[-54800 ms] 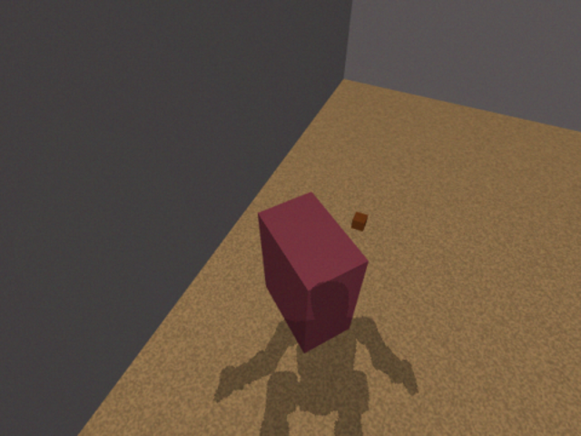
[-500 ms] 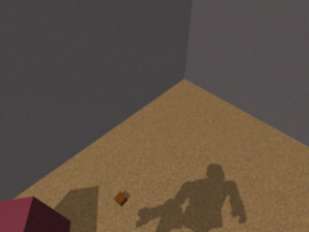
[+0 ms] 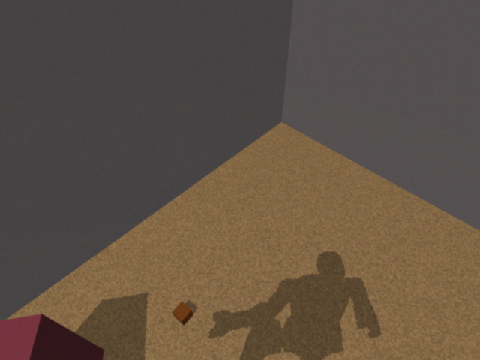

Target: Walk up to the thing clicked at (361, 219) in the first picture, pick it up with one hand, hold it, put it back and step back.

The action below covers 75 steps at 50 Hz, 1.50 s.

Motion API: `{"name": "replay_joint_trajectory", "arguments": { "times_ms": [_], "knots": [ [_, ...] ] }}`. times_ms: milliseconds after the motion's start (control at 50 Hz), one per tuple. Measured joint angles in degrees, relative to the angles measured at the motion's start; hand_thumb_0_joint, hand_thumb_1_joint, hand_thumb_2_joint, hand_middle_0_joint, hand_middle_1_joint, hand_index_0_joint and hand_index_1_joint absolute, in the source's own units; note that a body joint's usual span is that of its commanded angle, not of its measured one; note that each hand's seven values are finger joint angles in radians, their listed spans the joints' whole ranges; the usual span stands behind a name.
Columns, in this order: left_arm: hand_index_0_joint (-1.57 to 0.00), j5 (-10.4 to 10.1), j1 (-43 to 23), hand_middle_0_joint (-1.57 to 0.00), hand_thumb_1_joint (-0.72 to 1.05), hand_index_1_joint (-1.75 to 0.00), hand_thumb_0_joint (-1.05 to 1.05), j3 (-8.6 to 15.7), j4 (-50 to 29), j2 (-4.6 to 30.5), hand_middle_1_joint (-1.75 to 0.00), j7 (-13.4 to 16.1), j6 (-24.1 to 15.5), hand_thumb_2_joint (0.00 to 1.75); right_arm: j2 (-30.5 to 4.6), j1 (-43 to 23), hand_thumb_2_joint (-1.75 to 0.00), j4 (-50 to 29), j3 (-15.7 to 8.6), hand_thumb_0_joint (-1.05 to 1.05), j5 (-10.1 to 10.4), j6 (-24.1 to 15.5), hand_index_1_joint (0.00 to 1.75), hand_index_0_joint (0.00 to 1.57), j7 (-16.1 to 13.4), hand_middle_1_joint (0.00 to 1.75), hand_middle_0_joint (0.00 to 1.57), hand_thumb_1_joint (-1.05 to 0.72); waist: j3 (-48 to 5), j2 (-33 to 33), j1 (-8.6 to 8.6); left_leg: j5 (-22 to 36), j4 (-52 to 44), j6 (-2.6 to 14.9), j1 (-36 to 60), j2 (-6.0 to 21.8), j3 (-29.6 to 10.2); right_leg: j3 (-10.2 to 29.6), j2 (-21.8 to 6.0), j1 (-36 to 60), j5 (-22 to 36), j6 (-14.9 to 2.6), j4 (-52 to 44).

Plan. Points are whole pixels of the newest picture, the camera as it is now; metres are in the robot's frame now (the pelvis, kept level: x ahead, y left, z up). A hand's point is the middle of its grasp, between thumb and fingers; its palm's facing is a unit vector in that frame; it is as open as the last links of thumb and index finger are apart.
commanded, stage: stand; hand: left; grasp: from above
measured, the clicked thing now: (182, 313) +0.43 +0.27 -0.76
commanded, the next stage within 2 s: step back in 0.72 s
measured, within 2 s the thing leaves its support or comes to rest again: neither
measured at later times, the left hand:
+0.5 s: hand out of the picture +0.07 +0.25 -0.15, palm faces +0.00 -0.94 -0.35, open 7.4 cm
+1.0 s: hand out of the picture +0.07 +0.30 -0.18, palm faces -0.03 -0.93 -0.37, open 7.4 cm
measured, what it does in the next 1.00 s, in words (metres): lifts its left foot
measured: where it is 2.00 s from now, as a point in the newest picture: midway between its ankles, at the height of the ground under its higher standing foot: outside the picture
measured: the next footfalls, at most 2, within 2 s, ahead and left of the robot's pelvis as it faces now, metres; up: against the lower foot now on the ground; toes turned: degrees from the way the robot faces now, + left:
left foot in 1.02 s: -0.04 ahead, +0.15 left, +0.00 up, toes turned -1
right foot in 1.42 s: -0.09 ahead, -0.05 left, +0.00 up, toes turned +0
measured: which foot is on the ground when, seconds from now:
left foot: down 0.00-0.82, up 0.84-1.00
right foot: down 0.00-1.00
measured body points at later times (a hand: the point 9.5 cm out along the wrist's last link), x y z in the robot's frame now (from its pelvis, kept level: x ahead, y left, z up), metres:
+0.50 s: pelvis +0.00 +0.00 +0.00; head +0.00 -0.01 +0.45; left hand +0.07 +0.30 -0.13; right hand +0.07 -0.30 -0.14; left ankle +0.00 +0.12 -0.75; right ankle +0.00 -0.11 -0.75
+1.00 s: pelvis -0.05 +0.03 -0.02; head +0.02 +0.05 +0.42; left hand +0.07 +0.35 -0.15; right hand +0.01 -0.30 -0.14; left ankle -0.08 +0.14 -0.74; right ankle +0.00 -0.11 -0.75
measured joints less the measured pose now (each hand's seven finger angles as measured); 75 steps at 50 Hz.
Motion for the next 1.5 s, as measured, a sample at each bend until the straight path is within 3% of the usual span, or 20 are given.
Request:
{"name": "replay_joint_trajectory", "arguments": {
  "times_ms": [720, 820, 940, 980, 1020, 1040, 1080, 1120, 1160, 1220, 1320, 1420, 1480, 1500],
  "knots": [
    [-0.21, -0.03, 1.78, -0.2, 0.91, -0.3, 0.01, -0.92, -0.22, 1.23, -0.3, -0.51, -0.18, 0.89, -0.27, 0.87, -0.89, 0.07, 0.31, 0.0, 0.14, 0.14, 0.3, 0.21, 0.68, 0.3, 0.21, -0.9, -0.38, -0.56, 0.02, 0.86, -0.44, -0.27, -0.28, 0.29, 0.13, 0.13, 0.27, -0.5, 0.78, -0.31, -0.14],
    [-0.21, -0.71, 0.66, -0.2, 0.91, -0.3, 0.01, 1.24, -3.09, 1.61, -0.3, -0.56, 0.41, 0.89, -1.7, -0.6, -0.89, -2.9, -0.53, 0.0, 0.81, 1.25, 0.3, 0.21, 1.11, 0.3, 0.21, -0.9, 3.37, 0.39, -0.59, -1.6, 8.38, 0.51, -6.84, 0.68, -0.4, -0.46, 0.82, -4.68, 0.06, -0.65, 3.99],
    [-0.21, 0.4, -1.31, -0.2, 0.91, -0.3, 0.01, 2.46, -7.43, 3.07, -0.3, -0.18, 2.12, 0.89, -3.12, 0.24, -0.89, -7.23, -2.03, 0.0, 0.93, 2.78, 0.3, 0.2, 1.28, 0.3, 0.21, -0.9, 6.75, -1.68, -0.76, -16.21, 28.0, 2.56, -14.07, -2.71, -0.44, 0.6, -1.84, -10.68, -1.01, 0.2, 9.92],
    [-0.21, 0.61, -2.21, -0.2, 0.91, -0.3, 0.01, 2.45, -8.97, 3.66, -0.3, -0.03, 2.49, 0.89, -3.45, 1.47, -0.89, -8.18, -2.2, 0.0, 1.0, 2.87, 0.3, 0.2, 1.29, 0.3, 0.21, -0.9, 6.79, -2.44, -1.2, -14.74, 26.57, 2.63, -13.13, -2.32, -0.19, 0.57, -2.84, -12.83, -1.58, 1.12, 12.06],
    [-0.21, 0.33, -3.22, -0.2, 0.91, -0.3, 0.01, 2.28, -10.68, 4.0, -0.3, -0.01, 2.91, 0.89, -4.06, 2.81, -0.89, -8.85, -2.4, 0.0, 0.6, 2.54, 0.3, 0.2, 1.15, 0.3, 0.21, -0.9, 6.7, -2.28, -1.82, -8.24, 18.69, 2.12, -10.21, -1.05, -0.33, 0.12, -3.33, -15.31, -2.79, 2.26, 15.37],
    [-0.21, 0.02, -4.14, -0.2, 0.91, -0.3, 0.01, 2.3, -11.4, 4.32, -0.3, 0.01, 3.18, 0.89, -3.84, 2.93, -0.89, -8.77, -2.72, 0.0, 0.16, 2.36, 0.3, 0.2, 0.91, 0.3, 0.21, -0.9, 7.33, -3.06, -1.75, -10.14, 17.47, 1.89, -9.61, -1.69, -0.06, 0.72, -4.01, -16.62, -3.44, 1.94, 17.57],
    [-0.21, -0.39, -5.59, -0.2, 0.91, -0.3, 0.01, 2.53, -12.68, 4.88, -0.3, 0.38, 3.73, 0.89, -2.61, 2.8, -0.89, -8.84, -2.69, 0.0, -0.54, 2.26, 0.3, 0.2, 0.72, 0.3, 0.2, -0.9, 9.12, -4.83, -0.88, -10.46, 17.84, 2.49, -9.57, -2.67, 1.29, 5.77, -2.16, -18.89, -12.19, 0.25, 24.17],
    [-0.2, -0.32, -5.69, -0.2, 0.91, -0.3, 0.01, 2.5, -13.23, 4.85, -0.29, 0.77, 4.05, 0.89, -1.68, 3.07, -0.89, -9.58, -2.28, 0.0, -0.57, 2.2, 0.3, 0.2, 0.74, 0.3, 0.2, -0.9, 9.38, -4.55, -1.56, -9.57, 17.45, 2.98, -9.9, -2.2, 1.03, 8.69, 1.89, -20.54, -19.11, -0.43, 31.54],
    [-0.2, -0.53, -5.4, -0.2, 0.91, -0.3, 0.01, 2.28, -13.35, 4.65, -0.29, 0.85, 4.43, 0.89, -0.92, 3.39, -0.89, -10.34, -1.92, 0.0, -0.66, 2.2, 0.3, 0.21, 0.37, 0.3, 0.21, -0.9, 8.84, -4.12, -2.2, -8.11, 15.76, 3.27, -9.94, -1.88, 0.78, 9.88, 4.72, -21.64, -19.98, -0.74, 37.81],
    [-0.2, -0.74, -3.98, -0.2, 0.91, -0.3, 0.01, 2.0, -14.05, 4.31, -0.29, 0.73, 4.41, 0.89, -0.35, 3.04, -0.89, -11.5, -1.7, 0.0, -0.55, 2.3, 0.3, 0.21, -0.38, 0.3, 0.21, -0.9, 8.14, -3.91, -1.78, -6.71, 14.02, 3.6, -9.83, -1.91, 2.04, 10.01, 5.9, -21.52, -17.54, -0.62, 42.24],
    [-0.2, -0.38, -1.31, -0.2, 0.91, -0.3, 0.01, 2.12, -14.23, 3.9, -0.29, 0.59, 4.23, 0.89, -0.14, 1.26, -0.89, -14.1, -1.67, 0.0, -0.19, 1.93, 0.3, 0.21, -0.95, 0.3, 0.21, -0.9, 8.05, -3.08, -1.47, -6.76, 15.55, 4.33, -10.58, -2.18, 4.28, 8.52, 4.3, -16.83, -17.31, 0.66, 36.6],
    [-0.2, 0.12, 0.41, -0.2, 0.91, -0.3, 0.01, 2.58, -14.26, 3.7, -0.29, 0.05, 3.61, 0.89, -0.85, -0.37, -0.89, -15.72, -1.44, 0.0, 0.31, 1.96, 0.3, 0.21, -0.57, 0.3, 0.21, -0.9, 8.03, -1.93, -0.87, -7.84, 19.89, 4.09, -13.06, -2.08, 6.33, 5.91, 1.64, -10.96, -12.88, -0.4, 22.25],
    [-0.2, 0.6, 0.85, -0.2, 0.91, -0.3, 0.01, 2.51, -13.79, 1.99, -0.29, -0.23, 2.88, 0.89, -2.23, -1.1, -0.89, -14.9, -1.74, 0.0, 0.95, 2.61, 0.3, 0.21, -0.33, 0.3, 0.21, -0.9, 8.51, 2.58, -1.64, -7.96, 22.31, 3.31, -14.08, 0.26, 4.0, 3.41, 3.82, -9.14, -9.08, -0.92, 18.73],
    [-0.2, 0.61, 1.45, -0.2, 0.91, -0.3, 0.01, 2.34, -14.19, 2.0, -0.29, -0.51, 2.76, 0.89, -2.16, -0.95, -0.89, -14.53, -1.77, 0.0, 1.16, 2.9, 0.3, 0.21, -0.32, 0.3, 0.21, -0.9, 7.77, 2.63, -1.52, -9.54, 23.85, 2.79, -14.96, -0.39, 2.84, 3.16, 3.69, -9.57, -8.83, -1.2, 18.64]
  ]
}}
